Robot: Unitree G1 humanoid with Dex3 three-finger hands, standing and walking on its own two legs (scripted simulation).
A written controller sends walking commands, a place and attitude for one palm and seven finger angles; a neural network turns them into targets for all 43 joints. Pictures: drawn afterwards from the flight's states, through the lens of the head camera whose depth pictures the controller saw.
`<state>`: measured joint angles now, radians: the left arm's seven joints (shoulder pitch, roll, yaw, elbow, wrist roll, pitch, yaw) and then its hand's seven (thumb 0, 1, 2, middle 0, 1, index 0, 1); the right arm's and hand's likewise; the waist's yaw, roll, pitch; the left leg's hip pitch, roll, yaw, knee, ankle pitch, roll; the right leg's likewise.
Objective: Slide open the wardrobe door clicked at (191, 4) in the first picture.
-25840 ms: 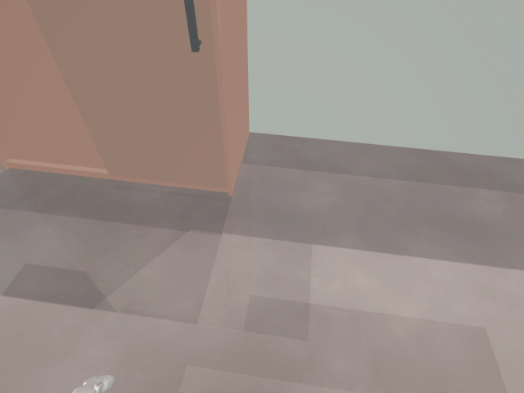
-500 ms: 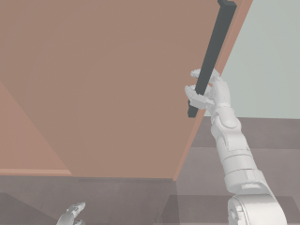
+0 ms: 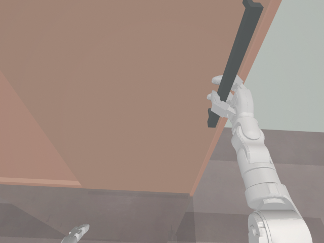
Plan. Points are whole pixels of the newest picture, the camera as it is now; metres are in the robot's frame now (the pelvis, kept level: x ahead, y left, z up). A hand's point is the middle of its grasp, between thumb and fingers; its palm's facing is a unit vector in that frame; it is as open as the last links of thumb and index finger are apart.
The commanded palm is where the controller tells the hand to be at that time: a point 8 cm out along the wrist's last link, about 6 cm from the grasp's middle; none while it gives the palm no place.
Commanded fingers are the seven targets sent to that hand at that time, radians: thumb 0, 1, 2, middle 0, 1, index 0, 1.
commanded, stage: grip the handle and tug to test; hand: right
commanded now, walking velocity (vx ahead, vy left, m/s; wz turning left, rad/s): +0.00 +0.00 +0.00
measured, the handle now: (225, 75) +0.48 -0.10 +0.18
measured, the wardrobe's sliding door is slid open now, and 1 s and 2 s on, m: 0.00 0.01 0.09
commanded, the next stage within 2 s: tug the door sideways, standing still in 0.32 s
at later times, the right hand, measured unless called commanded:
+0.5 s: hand (215, 105) +0.42 -0.08 +0.14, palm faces -0.07 +1.00 +0.00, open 6.0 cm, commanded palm +0.39 -0.13 +0.14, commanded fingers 0.00 -0.90 -0.90 0.45 1.40 0.45 1.40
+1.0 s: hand (211, 104) +0.42 -0.07 +0.14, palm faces -0.01 +1.00 -0.04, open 6.0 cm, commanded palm +0.39 -0.07 +0.14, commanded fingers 0.00 -0.90 -0.90 0.45 1.40 0.45 1.40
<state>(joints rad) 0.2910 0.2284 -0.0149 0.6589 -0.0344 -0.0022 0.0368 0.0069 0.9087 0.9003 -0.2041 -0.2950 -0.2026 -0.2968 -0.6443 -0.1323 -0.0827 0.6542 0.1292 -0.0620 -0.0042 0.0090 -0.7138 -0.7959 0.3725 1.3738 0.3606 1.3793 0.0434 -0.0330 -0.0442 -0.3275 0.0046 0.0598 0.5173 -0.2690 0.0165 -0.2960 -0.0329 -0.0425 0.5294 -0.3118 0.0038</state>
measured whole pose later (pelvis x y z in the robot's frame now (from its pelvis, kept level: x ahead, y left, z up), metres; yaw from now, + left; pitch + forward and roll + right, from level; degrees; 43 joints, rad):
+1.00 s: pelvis +0.03 +0.00 +0.00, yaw -4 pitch +5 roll +0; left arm 0.24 0.20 -0.01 0.64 -0.01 0.01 0.00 0.01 0.91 0.90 -0.20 -0.29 -0.20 -0.30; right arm -0.53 -0.04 0.06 0.39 0.11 0.08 -0.10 0.01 -0.76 -0.80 0.30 1.36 0.26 1.40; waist -0.01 -0.06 -0.04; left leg -0.28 0.02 0.10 0.54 -0.31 0.02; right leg -0.27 -0.01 0.03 0.54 -0.33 0.00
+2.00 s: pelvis +0.01 +0.12 -0.01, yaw -2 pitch -2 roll +0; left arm 0.08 0.20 0.02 0.66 0.00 -0.05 0.06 0.01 0.91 0.90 -0.20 -0.29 -0.20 -0.30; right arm -0.62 -0.17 0.07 0.34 0.09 -0.12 -0.09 -0.02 -0.73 -0.85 0.41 1.39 0.22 1.40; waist -0.05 0.02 0.23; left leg -0.50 -0.05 0.02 1.14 -0.45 0.02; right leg -0.29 -0.12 -0.15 0.64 -0.31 0.01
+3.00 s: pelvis +0.10 +0.44 -0.01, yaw -1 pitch +0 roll -1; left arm -0.01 0.21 -0.01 0.55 -0.02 -0.12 0.02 0.01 0.91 0.90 -0.21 -0.30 -0.20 -0.30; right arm -0.08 -0.09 -0.01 -0.22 0.08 -0.09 -0.18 -0.02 -0.73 -0.84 0.44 1.40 0.21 1.37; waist -0.10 -0.10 0.22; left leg -0.39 0.01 0.06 0.57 -0.19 0.03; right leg -0.39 -0.06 -0.01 1.06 -0.66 0.04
